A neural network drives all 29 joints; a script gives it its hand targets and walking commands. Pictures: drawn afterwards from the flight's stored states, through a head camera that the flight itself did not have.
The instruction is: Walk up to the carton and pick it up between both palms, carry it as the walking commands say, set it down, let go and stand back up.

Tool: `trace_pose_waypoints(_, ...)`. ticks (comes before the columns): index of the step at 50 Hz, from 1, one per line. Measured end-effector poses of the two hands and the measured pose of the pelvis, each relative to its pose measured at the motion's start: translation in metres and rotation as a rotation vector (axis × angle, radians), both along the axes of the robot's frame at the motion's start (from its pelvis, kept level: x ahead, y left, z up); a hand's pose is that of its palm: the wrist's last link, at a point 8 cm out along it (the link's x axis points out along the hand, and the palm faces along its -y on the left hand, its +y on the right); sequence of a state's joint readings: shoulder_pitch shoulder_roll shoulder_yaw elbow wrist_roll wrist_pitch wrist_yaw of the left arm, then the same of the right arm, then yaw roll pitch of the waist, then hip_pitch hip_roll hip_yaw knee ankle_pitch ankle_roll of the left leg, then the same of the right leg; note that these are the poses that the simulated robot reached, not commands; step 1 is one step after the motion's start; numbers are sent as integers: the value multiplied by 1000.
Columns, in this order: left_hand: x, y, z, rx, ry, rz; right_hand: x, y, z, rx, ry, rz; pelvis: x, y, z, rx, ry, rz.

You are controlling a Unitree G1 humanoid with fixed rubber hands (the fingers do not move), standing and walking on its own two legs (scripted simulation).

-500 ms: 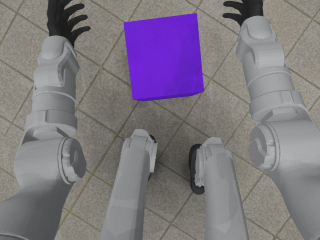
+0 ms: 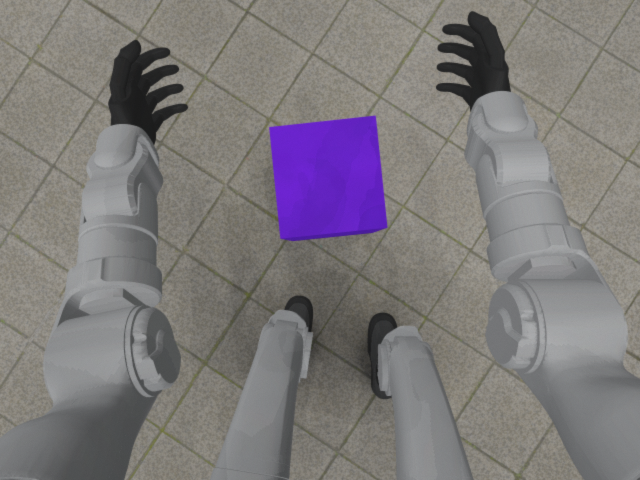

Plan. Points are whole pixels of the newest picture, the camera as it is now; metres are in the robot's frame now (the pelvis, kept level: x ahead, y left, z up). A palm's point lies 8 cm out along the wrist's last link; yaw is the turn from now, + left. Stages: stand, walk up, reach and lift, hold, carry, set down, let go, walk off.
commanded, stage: set down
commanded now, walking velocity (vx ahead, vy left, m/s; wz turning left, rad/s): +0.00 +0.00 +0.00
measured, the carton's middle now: (328, 187) +0.48 +0.06 -0.52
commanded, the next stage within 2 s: let go in 0.10 s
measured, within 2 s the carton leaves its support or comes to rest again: neither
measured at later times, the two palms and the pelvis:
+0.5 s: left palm (90, 190) +0.38 +0.28 -0.04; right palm (531, 185) +0.42 -0.14 -0.04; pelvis +0.04 +0.02 +0.07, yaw +0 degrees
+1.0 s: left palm (46, 381) +0.24 +0.23 +0.06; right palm out of the picture +0.27 -0.23 +0.06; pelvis +0.09 -0.01 +0.13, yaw +2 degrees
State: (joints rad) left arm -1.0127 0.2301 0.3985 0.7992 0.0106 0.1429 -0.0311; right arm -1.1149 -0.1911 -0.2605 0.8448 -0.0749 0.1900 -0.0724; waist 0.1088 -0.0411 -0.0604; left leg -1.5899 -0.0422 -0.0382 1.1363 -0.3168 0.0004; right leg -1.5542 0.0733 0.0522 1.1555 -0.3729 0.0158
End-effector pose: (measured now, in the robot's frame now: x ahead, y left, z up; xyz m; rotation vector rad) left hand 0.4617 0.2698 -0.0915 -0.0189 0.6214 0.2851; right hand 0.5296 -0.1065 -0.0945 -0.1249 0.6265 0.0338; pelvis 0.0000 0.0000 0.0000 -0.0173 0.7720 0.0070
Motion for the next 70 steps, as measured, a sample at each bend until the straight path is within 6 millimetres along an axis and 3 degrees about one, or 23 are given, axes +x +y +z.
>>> trace_pose_waypoints(7,1,-2,21,0,16,-12,-1,-2,21,-8,20,-1,6,3,26,0,-17,2)
trace_pose_waypoints(15,-11,-3,15,37,71,-79,-20,-8,18,-65,45,-26,14,7,40,-9,-22,6)
trace_pose_waypoints(21,-52,1,30,83,137,-176,-72,-19,30,-109,71,-57,29,14,59,-15,-80,9)
trace_pose_waypoints(26,-91,7,63,83,161,-198,-113,-34,58,-109,97,-61,41,18,79,-10,-181,13)
trace_pose_waypoints(32,-132,7,99,80,175,-199,-145,-53,93,-105,103,-40,55,18,98,2,-320,22)
trace_pose_waypoints(46,-217,-33,147,79,195,-215,-238,-108,143,-98,135,-49,83,0,128,27,-630,18)
trace_pose_waypoints(56,-224,-50,157,83,197,-243,-276,-138,158,-91,159,-66,88,-16,133,40,-792,18)
trace_pose_waypoints(63,-219,-56,159,81,192,-252,-278,-137,160,-79,163,-71,88,-19,132,41,-847,14)
trace_pose_waypoints(70,-221,-45,159,94,225,-211,-274,-128,159,-80,153,-71,88,-13,132,41,-850,21)
